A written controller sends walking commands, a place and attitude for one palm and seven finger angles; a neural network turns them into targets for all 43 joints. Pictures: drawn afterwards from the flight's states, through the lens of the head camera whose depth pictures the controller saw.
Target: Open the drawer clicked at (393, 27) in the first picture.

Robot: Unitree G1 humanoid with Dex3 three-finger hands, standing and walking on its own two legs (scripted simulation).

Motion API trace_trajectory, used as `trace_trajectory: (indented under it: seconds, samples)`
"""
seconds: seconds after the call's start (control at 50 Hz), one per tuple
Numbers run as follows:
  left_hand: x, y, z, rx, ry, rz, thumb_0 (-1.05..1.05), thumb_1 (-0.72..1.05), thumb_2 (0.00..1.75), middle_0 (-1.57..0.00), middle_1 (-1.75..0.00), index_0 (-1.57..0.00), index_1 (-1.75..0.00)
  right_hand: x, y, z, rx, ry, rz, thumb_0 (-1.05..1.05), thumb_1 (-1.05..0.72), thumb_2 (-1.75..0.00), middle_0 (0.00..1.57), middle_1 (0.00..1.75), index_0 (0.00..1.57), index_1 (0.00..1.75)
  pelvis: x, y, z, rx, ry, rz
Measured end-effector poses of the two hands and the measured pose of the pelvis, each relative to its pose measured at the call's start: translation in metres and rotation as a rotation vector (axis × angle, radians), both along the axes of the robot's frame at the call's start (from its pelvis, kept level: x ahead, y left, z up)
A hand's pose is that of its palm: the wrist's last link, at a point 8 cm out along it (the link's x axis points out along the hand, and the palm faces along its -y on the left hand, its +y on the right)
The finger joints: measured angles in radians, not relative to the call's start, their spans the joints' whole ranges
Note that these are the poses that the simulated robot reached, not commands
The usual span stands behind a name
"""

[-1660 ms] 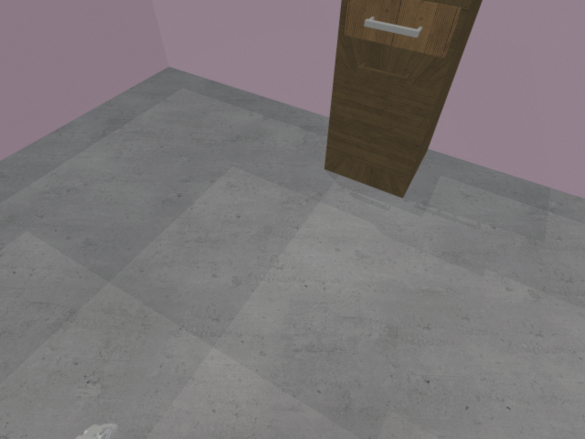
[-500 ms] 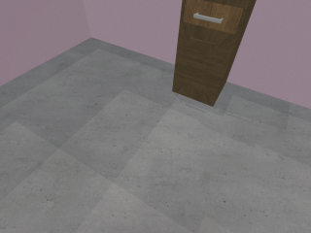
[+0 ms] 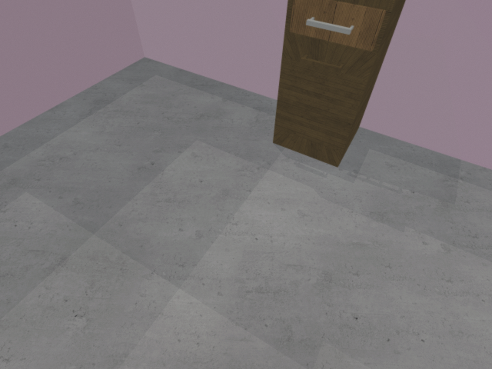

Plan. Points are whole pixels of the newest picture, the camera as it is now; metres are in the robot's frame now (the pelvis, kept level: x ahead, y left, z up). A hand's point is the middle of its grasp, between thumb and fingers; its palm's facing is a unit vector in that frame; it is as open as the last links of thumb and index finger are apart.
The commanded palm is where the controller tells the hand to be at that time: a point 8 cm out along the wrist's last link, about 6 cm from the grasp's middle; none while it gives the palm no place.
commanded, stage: walk to a spot facing it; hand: left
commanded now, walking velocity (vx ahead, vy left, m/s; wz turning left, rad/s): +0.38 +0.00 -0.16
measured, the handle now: (330, 25) +1.42 -0.28 -0.01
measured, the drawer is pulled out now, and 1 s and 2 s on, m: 0.00 0.00 0.00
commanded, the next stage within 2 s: turn to face it in 1.40 s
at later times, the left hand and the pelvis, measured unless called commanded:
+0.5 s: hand out of the picture +0.14 +0.18 -0.19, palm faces -0.09 -0.98 -0.15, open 7.3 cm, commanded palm none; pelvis +0.11 +0.00 -0.01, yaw -5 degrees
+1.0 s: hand (200, 293) +0.31 +0.12 -0.19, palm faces +0.01 -0.99 -0.15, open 7.3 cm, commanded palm none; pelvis +0.31 -0.05 -0.01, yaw -3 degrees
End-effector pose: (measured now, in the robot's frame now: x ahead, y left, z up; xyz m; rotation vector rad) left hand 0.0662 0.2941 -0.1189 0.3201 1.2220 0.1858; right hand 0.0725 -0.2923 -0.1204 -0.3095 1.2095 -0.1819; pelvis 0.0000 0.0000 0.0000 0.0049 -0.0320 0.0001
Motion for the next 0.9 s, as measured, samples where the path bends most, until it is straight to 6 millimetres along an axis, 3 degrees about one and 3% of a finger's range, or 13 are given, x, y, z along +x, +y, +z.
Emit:
trace_trajectory:
  seconds: [0.16,0.3,0.36,0.4,0.46,0.54,0.62,0.66,0.7,0.8,0.9]
  samples:
    - [-0.013,-0.020,-0.017,-0.057,0.058,0.022,0.00,0.91,0.90,-0.20,-0.30,-0.20,-0.30,-0.012,0.020,-0.014,0.046,0.044,-0.026,0.01,-0.91,-0.90,0.20,0.30,0.20,0.30,0.018,0.001,-0.006,-0.005,0.012,-0.021]
    - [-0.036,-0.043,-0.046,-0.161,0.186,0.076,0.00,0.91,0.90,-0.20,-0.30,-0.20,-0.30,-0.032,0.056,-0.031,0.094,0.138,-0.100,0.01,-0.91,-0.90,0.20,0.30,0.20,0.30,0.054,0.012,-0.018,-0.019,0.022,-0.037]
    - [-0.033,-0.048,-0.052,-0.181,0.263,0.061,0.00,0.91,0.90,-0.20,-0.30,-0.20,-0.30,-0.042,0.073,-0.034,0.110,0.147,-0.162,0.01,-0.91,-0.90,0.20,0.30,0.20,0.30,0.072,0.015,-0.021,-0.004,0.020,-0.070]
    - [-0.016,-0.052,-0.050,-0.184,0.282,0.037,0.00,0.91,0.90,-0.20,-0.30,-0.20,-0.30,-0.055,0.084,-0.032,0.123,0.177,-0.208,0.01,-0.91,-0.90,0.20,0.30,0.20,0.30,0.084,0.014,-0.019,-0.004,0.017,-0.077]
    - [0.032,-0.059,-0.046,-0.189,0.237,0.006,0.01,0.91,0.90,-0.20,-0.30,-0.20,-0.30,-0.079,0.099,-0.026,0.154,0.279,-0.264,0.00,-0.91,-0.90,0.20,0.30,0.20,0.30,0.101,0.008,-0.015,-0.004,0.019,-0.080]
    - [0.118,-0.069,-0.039,-0.165,0.121,-0.046,0.01,0.93,0.90,-0.20,-0.30,-0.20,-0.30,-0.102,0.110,-0.018,0.201,0.439,-0.325,0.01,-0.91,-0.90,0.20,0.30,0.20,0.30,0.129,-0.005,-0.014,-0.003,0.027,-0.090]
    - [0.205,-0.086,-0.037,-0.130,-0.020,-0.106,0.01,0.94,0.90,-0.20,-0.30,-0.20,-0.30,-0.101,0.101,-0.022,0.237,0.552,-0.370,0.01,-0.91,-0.90,0.20,0.30,0.20,0.30,0.163,-0.026,-0.027,-0.003,0.019,-0.102]
    - [0.235,-0.094,-0.040,-0.109,-0.093,-0.114,0.01,0.93,0.90,-0.20,-0.30,-0.20,-0.30,-0.085,0.087,-0.031,0.244,0.568,-0.377,0.01,-0.91,-0.90,0.20,0.30,0.20,0.30,0.179,-0.039,-0.035,0.006,0.009,-0.095]
    - [0.250,-0.101,-0.037,-0.108,-0.119,-0.099,0.00,0.93,0.90,-0.20,-0.30,-0.20,-0.30,-0.054,0.068,-0.038,0.230,0.525,-0.366,0.01,-0.91,-0.90,0.20,0.30,0.20,0.30,0.192,-0.046,-0.034,-0.002,-0.002,-0.083]
    - [0.255,-0.120,-0.032,-0.131,-0.052,-0.076,0.00,0.92,0.90,-0.19,-0.30,-0.20,-0.30,0.073,0.021,-0.040,0.168,0.257,-0.287,0.01,-0.91,-0.90,0.20,0.30,0.20,0.30,0.227,-0.054,-0.018,-0.012,0.004,-0.076]
    - [0.248,-0.122,-0.032,-0.154,0.021,-0.014,0.00,0.95,0.90,-0.20,-0.30,-0.20,-0.30,0.201,0.000,-0.024,0.138,0.016,-0.197,0.01,-0.92,-0.90,0.20,0.30,0.19,0.30,0.267,-0.056,-0.009,-0.027,0.013,-0.067]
